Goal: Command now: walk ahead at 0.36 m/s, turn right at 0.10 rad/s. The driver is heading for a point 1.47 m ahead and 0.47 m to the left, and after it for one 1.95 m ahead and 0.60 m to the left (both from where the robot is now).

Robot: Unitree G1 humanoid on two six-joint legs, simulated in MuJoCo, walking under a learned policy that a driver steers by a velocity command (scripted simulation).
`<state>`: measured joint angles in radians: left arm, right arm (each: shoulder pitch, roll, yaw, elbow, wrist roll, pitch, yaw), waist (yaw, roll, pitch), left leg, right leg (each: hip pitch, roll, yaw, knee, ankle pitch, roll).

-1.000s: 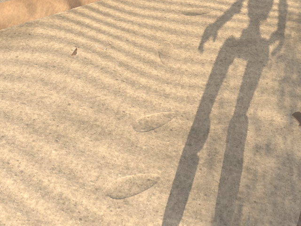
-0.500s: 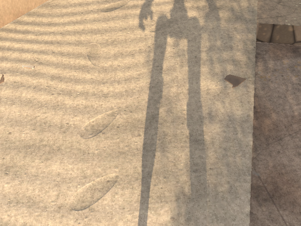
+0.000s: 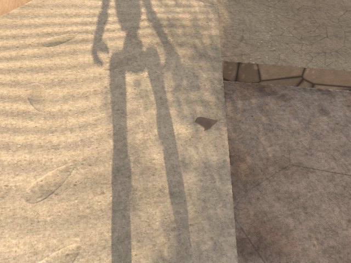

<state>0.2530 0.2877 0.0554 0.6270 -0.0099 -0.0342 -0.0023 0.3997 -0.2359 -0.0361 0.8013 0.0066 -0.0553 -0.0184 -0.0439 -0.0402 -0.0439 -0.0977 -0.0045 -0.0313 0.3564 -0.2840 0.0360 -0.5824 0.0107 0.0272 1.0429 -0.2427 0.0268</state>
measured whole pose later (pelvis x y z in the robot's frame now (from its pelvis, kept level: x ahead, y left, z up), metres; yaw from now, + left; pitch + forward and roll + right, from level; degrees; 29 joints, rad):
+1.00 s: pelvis +0.46 +0.10 +0.00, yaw +29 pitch +1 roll +0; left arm 0.12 0.32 0.03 0.62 0.02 -0.09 0.01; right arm 0.32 -0.28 -0.05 0.70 0.01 -0.05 0.01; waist -0.04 -0.04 0.05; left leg -0.21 -0.13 -0.06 0.35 -0.16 0.12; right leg -0.67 -0.11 0.08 1.06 -0.22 0.07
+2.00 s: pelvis +0.92 +0.39 +0.00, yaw +24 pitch +1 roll +2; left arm 0.23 0.33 0.08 0.68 -0.02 -0.02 0.00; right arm 0.29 -0.27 -0.07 0.79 -0.01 -0.10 0.01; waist -0.04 -0.06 0.01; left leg -0.13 -0.02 0.11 0.31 -0.20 0.03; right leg -0.65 -0.09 0.06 1.06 -0.22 0.02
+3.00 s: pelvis +1.46 +0.49 +0.00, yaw -6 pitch +1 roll +1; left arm 0.20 0.30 0.05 0.67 0.00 -0.05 0.00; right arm 0.34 -0.26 -0.05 0.83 0.00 -0.09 0.02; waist -0.06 -0.05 0.02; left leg -0.15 -0.05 0.01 0.31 -0.19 0.04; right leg -0.61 -0.07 0.06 0.93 -0.24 0.00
